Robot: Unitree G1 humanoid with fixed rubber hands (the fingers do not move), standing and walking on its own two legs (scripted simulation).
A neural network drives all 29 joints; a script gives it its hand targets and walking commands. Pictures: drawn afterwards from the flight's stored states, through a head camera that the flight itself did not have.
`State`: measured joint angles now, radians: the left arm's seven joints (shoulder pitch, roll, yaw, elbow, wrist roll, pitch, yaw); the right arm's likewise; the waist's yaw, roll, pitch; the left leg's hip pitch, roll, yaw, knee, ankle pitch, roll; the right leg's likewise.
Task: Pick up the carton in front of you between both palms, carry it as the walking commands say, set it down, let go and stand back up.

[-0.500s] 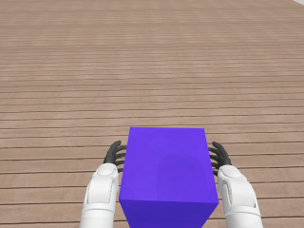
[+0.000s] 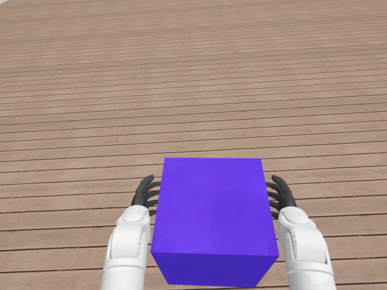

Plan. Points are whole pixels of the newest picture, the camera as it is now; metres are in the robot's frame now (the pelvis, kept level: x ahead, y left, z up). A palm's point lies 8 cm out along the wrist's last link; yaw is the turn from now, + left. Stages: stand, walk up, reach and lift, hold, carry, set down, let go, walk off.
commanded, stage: carry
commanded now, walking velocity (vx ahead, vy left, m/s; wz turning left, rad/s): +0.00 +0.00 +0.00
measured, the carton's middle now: (211, 225) +0.29 +0.00 -0.04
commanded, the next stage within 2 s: none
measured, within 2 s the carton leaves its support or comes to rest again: neither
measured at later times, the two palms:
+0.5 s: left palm (147, 148) +0.48 +0.17 +0.02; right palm (258, 145) +0.48 -0.13 +0.03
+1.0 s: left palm (155, 138) +0.51 +0.15 +0.03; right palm (263, 135) +0.51 -0.15 +0.03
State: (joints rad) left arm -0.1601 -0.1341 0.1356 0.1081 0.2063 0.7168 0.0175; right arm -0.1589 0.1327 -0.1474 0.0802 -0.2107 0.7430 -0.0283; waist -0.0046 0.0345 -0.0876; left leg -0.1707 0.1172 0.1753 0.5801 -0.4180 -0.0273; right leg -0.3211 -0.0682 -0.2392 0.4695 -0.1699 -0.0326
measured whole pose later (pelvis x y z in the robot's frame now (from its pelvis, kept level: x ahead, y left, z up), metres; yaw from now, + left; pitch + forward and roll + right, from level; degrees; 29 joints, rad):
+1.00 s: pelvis +0.23 +0.00 -0.01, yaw +0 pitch +3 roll +1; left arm -0.18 -0.14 0.15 0.11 0.21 0.73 0.02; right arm -0.18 0.14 -0.16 0.11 -0.21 0.73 -0.02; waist 0.00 -0.01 -0.09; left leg -0.34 0.06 0.19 0.58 -0.29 0.03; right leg -0.15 -0.06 -0.13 0.52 -0.43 0.01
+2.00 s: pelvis +0.17 +0.00 +0.00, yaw -1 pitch +2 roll +0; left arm -0.20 -0.14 0.16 0.14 0.22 0.74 0.02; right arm -0.20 0.14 -0.18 0.15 -0.23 0.74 -0.02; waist 0.00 -0.01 -0.09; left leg -0.36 0.07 0.19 0.51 -0.17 0.03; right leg -0.21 -0.03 -0.14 0.52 -0.34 -0.01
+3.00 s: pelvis +0.12 +0.03 -0.03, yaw -12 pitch +4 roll +0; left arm -0.65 -0.20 0.53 0.60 0.44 0.42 -0.01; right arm -0.65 0.14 -0.58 0.64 -0.47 0.38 0.09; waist 0.00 -0.03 0.12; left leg -0.57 -0.04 0.01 0.72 -0.23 0.03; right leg -0.51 0.03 0.08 0.79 -0.35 0.01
